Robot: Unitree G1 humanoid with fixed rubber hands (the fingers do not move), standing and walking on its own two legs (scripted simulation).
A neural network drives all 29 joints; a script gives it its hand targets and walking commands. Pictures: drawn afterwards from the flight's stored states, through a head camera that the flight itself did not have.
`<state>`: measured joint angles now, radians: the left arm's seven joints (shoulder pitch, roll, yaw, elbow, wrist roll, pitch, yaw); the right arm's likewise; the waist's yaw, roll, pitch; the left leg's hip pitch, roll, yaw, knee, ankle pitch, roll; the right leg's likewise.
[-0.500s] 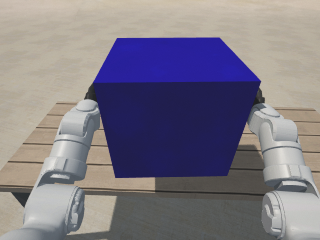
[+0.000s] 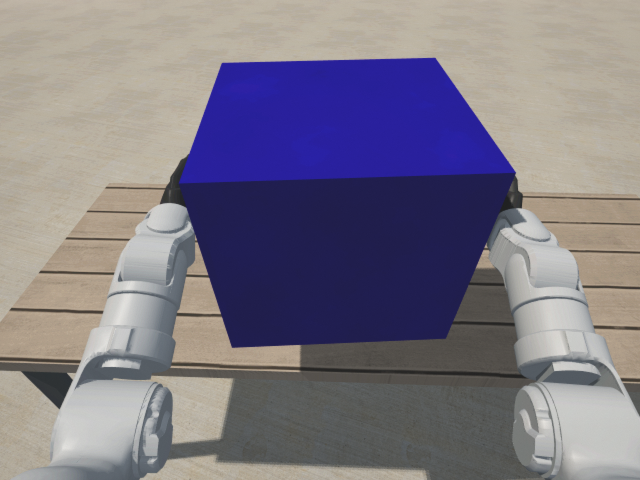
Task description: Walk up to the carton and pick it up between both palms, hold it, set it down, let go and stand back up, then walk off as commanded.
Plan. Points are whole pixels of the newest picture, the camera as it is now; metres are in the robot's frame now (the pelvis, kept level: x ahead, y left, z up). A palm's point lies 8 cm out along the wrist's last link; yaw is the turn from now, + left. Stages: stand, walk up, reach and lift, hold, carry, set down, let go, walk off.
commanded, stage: set down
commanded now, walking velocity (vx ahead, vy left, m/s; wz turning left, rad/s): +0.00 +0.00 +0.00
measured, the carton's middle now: (334, 201) +0.47 +0.02 +0.15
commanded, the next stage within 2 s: none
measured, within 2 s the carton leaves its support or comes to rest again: neither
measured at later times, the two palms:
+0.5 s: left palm (191, 229) +0.41 +0.21 +0.15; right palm (485, 219) +0.44 -0.18 +0.16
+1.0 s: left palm (200, 240) +0.41 +0.20 +0.12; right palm (482, 233) +0.44 -0.19 +0.13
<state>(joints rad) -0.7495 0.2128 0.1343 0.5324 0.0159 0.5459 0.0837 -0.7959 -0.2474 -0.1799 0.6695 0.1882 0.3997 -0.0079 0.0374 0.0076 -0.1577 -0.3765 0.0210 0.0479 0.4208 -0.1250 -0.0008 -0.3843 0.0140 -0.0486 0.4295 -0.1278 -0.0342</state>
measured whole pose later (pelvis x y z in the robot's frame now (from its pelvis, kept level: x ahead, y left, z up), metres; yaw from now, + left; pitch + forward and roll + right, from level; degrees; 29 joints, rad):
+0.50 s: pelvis +0.03 +0.00 +0.00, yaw +0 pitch +6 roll +0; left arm -0.61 0.17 0.13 0.45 0.01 0.47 0.12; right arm -0.73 -0.24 -0.15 0.67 0.19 0.29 0.01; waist 0.04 0.01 -0.13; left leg -0.35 0.02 0.05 0.42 -0.16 0.00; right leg -0.36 0.02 -0.05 0.43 -0.17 -0.04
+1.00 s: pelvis +0.03 +0.00 +0.00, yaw +0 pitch +6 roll +0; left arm -0.62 0.15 0.13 0.61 0.01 0.30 0.13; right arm -0.71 -0.24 -0.16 0.79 0.16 0.14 0.04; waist 0.04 0.01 -0.12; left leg -0.35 0.02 0.05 0.41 -0.17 0.00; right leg -0.36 0.02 -0.05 0.43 -0.17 -0.04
